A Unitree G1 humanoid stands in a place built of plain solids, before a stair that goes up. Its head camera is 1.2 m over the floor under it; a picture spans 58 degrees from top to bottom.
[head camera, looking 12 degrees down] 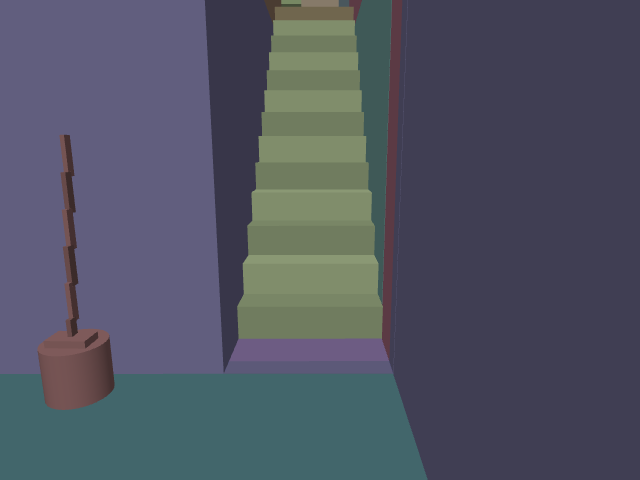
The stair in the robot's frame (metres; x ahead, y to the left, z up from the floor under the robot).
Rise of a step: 0.22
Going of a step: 0.24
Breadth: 0.92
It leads straight ahead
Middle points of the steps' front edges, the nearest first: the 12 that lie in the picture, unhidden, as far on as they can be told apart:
2.59 0.06 0.22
2.83 0.06 0.44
3.07 0.06 0.65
3.32 0.06 0.87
3.56 0.06 1.08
3.80 0.06 1.30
4.04 0.07 1.52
4.28 0.07 1.73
4.53 0.07 1.95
4.77 0.07 2.17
5.01 0.07 2.38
5.25 0.07 2.60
